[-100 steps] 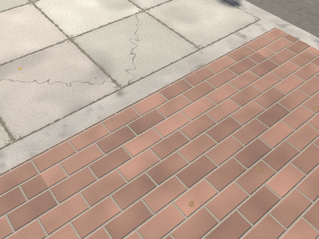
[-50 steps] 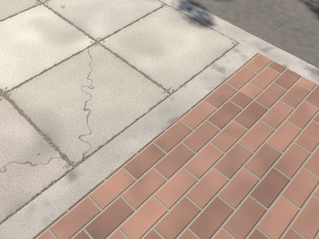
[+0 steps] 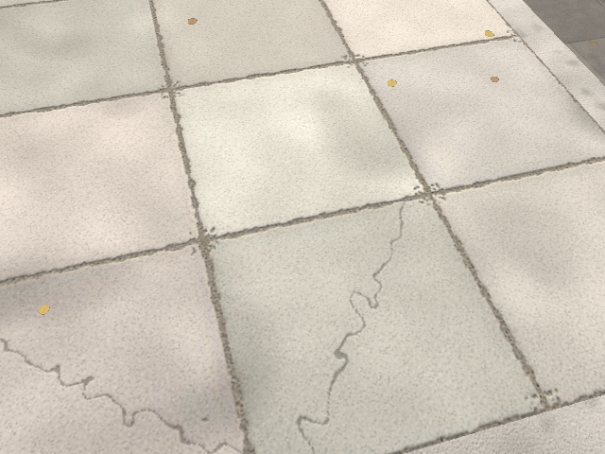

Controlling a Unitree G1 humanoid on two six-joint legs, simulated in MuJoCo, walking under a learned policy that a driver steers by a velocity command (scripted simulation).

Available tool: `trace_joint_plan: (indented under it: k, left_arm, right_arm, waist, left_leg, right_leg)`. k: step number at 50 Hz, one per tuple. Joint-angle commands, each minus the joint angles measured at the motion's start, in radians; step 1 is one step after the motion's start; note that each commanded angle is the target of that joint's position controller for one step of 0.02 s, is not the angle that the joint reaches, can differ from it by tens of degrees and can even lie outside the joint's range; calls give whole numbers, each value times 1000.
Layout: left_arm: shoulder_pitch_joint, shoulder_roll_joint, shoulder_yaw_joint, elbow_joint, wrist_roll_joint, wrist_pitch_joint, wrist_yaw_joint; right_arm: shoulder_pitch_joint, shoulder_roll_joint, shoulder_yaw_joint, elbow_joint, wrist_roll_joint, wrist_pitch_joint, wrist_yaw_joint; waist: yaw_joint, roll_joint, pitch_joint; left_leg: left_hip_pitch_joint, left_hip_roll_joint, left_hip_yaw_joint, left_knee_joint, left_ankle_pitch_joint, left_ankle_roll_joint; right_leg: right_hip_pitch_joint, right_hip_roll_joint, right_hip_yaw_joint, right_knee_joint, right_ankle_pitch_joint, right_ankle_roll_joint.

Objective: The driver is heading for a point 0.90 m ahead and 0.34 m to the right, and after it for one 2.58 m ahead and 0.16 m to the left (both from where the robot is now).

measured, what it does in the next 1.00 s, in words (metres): walks ahead, turning right: right foot, then left foot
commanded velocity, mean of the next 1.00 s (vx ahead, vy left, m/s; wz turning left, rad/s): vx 0.50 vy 0.00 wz -0.48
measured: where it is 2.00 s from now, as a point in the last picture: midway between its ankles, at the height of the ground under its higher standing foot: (484, 268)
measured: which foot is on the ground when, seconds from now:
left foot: down 0.00-0.38, up 0.40-0.82, down 0.84-1.00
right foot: up 0.00-0.36, down 0.38-0.86, up 0.88-1.00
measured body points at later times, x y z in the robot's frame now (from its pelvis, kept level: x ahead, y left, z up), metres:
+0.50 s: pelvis +0.28 -0.09 -0.01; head +0.32 -0.10 +0.44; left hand +0.48 +0.15 -0.11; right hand +0.31 -0.38 -0.12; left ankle +0.19 +0.09 -0.64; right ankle +0.32 -0.17 -0.74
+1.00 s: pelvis +0.56 -0.13 +0.00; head +0.59 -0.13 +0.45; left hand +0.80 +0.06 -0.11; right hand +0.54 -0.43 -0.09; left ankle +0.65 -0.05 -0.74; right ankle +0.43 -0.20 -0.64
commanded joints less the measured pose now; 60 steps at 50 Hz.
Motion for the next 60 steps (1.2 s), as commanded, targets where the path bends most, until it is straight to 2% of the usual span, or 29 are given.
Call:
trace_joint_plan:
  k: [1,4,8,13,16,17,18,19,20,21,22,23,24,26,29,33,37,40,41,42,43,44,45,46,47,48,50,55,60]
  left_arm:
    - [50,69,23,-40,1,22,7]
    - [-15,53,23,-58,8,29,11]
    - [-114,26,13,-84,12,17,-11]
    - [-239,14,4,-156,14,16,-41]
    - [-210,46,19,-185,15,20,-56]
    - [-144,72,34,-177,14,24,-55]
    - [-8,114,59,-149,12,26,-49]
    - [154,187,93,-114,11,32,-33]
    - [180,304,117,-111,4,32,-19]
    - [202,250,97,-140,8,20,-22]
    - [175,189,80,-137,18,13,-21]
    - [119,156,71,-144,13,9,-19]
    - [47,123,59,-158,12,9,-17]
    - [-21,94,47,-191,30,10,-10]
    - [-16,128,56,-189,24,7,6]
    - [30,148,63,-171,11,18,24]
    - [97,146,64,-148,4,33,28]
    - [90,141,66,-151,8,41,31]
    - [72,127,62,-157,9,43,31]
    - [65,91,50,-167,14,40,29]
    - [75,30,27,-188,31,36,26]
    - [204,-5,14,-221,-1,25,27]
    - [203,98,30,-190,-10,26,29]
    - [98,145,44,-199,-3,31,27]
    - [41,136,45,-210,9,36,28]
    - [7,124,48,-224,17,35,25]
    - [18,89,47,-229,3,44,13]
    - [-50,24,25,-254,15,52,9]
    - [-200,0,5,-276,17,26,-20]
  right_arm:
    - [5,-116,-38,-31,-6,-43,-5]
    - [22,-123,-43,3,-16,-53,-20]
    - [28,-138,-45,28,-10,-51,-32]
    - [101,-169,-60,81,10,-23,-41]
    - [78,-205,-71,83,20,3,-55]
    - [68,-219,-74,80,21,12,-61]
    - [49,-221,-71,76,23,20,-66]
    - [55,-201,-60,66,17,15,-72]
    - [166,-55,-14,15,-20,-10,-55]
    - [96,-94,-9,6,7,-52,-38]
    - [-6,-153,-24,-22,48,-77,-25]
    - [-42,-145,-17,-34,45,-90,-25]
    - [-55,-145,-21,-29,17,-91,-32]
    - [-24,-157,-34,-25,-2,-68,-34]
    - [-30,-117,-23,-31,-12,-41,-39]
    - [-177,-75,-4,-62,-9,-41,-33]
    - [-265,-103,-11,-86,11,-56,-16]
    - [-225,-139,-30,-82,16,-70,-10]
    - [-160,-149,-39,-64,15,-75,-12]
    - [-64,-177,-54,-47,3,-80,-19]
    - [86,-235,-69,-37,-12,-81,-28]
    - [155,-303,-85,0,-22,-67,-21]
    - [132,-212,-67,-16,3,-63,-17]
    - [95,-151,-50,-23,6,-55,-24]
    - [53,-137,-42,-25,-3,-49,-25]
    - [26,-122,-36,-16,-8,-45,-27]
    - [7,-100,-29,-3,-9,-50,-30]
    - [41,-149,-44,54,-2,-58,-27]
    - [78,-184,-46,103,20,-40,-26]
  waist:
    - [10,99,-78]
    - [-3,81,-27]
    - [-39,76,8]
    - [-89,67,54]
    - [-45,111,2]
    - [-5,130,-48]
    - [75,121,-120]
    - [152,62,-211]
    - [53,-219,-304]
    - [103,-155,-462]
    - [131,-93,-336]
    - [96,-19,-232]
    - [49,32,-149]
    - [-12,1,-107]
    - [-28,3,-72]
    - [30,-36,-49]
    - [66,-59,-51]
    - [31,-95,-56]
    - [-8,-102,-73]
    - [-56,-89,-140]
    - [-112,33,-278]
    - [-46,377,-358]
    - [-67,277,-290]
    - [-95,176,-177]
    - [-83,105,-113]
    - [-66,100,-67]
    - [-35,145,-45]
    - [-37,97,-26]
    - [-82,87,7]
  left_leg:
    - [130,297,-222,-292,234,183]
    - [148,284,-113,-328,267,158]
    - [182,255,18,-347,269,109]
    - [359,316,70,-295,346,89]
    - [432,329,107,-145,730,54]
    - [434,322,120,-37,893,39]
    - [382,292,145,149,944,12]
    - [192,249,150,416,748,-30]
    - [-278,61,105,805,-161,-105]
    - [-434,-20,-138,966,-407,-102]
    - [-527,45,-182,964,-329,-73]
    - [-517,91,-172,876,-246,-55]
    - [-462,124,-161,776,-200,-58]
    - [-335,151,-161,690,-157,-75]
    - [-302,143,-123,538,-90,-120]
    - [-229,87,-105,225,197,-144]
    - [-182,46,-128,71,246,-135]
    - [-123,42,-143,20,139,-95]
    - [-37,39,-127,-17,136,-72]
    - [129,81,-149,-23,131,-35]
    - [382,259,-323,-13,72,28]
    - [634,460,-808,-122,-174,188]
    - [598,468,-869,-159,-378,178]
    - [491,423,-695,-166,-349,136]
    - [375,378,-560,-178,-210,111]
    - [294,344,-474,-197,-98,106]
    - [212,298,-335,-244,14,94]
    - [208,308,-187,-305,190,138]
    - [222,273,-53,-311,241,109]
  right_leg:
    - [-117,-52,67,-30,100,16]
    - [-204,-38,99,-149,251,33]
    - [-181,-9,42,-393,467,21]
    - [-238,12,-20,-541,399,-25]
    - [-146,76,-96,-557,238,-77]
    - [-50,117,-126,-550,187,-100]
    - [137,162,-140,-595,210,-132]
    - [432,130,-33,-633,263,-180]
    - [816,-141,498,-672,182,-368]
    - [934,-235,844,-849,50,-449]
    - [867,-208,701,-876,69,-384]
    - [723,-165,576,-874,123,-343]
    - [562,-127,478,-883,232,-315]
    - [383,-84,393,-925,375,-309]
    - [256,-48,296,-954,484,-306]
    - [198,30,215,-937,390,-236]
    - [268,2,303,-872,277,-210]
    - [338,-28,394,-783,260,-184]
    - [331,-11,397,-734,280,-166]
    - [292,37,360,-613,312,-133]
    - [168,105,267,-330,155,-92]
    - [-186,221,148,-26,-249,-34]
    - [-300,134,174,106,-207,-18]
    - [-324,101,153,136,-110,-10]
    - [-290,70,124,119,-42,-5]
    - [-272,45,124,76,5,-4]
    - [-209,11,104,20,44,-4]
    - [-239,1,89,-172,155,17]
    - [-143,28,1,-481,349,1]
Next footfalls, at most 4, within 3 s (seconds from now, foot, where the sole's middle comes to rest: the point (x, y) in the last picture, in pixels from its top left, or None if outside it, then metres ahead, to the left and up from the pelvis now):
0.38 right None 0.36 -0.18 -0.77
0.84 left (344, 355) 0.69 -0.08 -0.77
1.36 right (501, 338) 0.74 -0.46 -0.77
1.90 left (458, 216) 1.12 -0.42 -0.77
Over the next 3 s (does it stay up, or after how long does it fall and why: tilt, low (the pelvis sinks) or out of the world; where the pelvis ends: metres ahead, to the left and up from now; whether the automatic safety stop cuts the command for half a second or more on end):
stays up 1.52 -0.51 -0.01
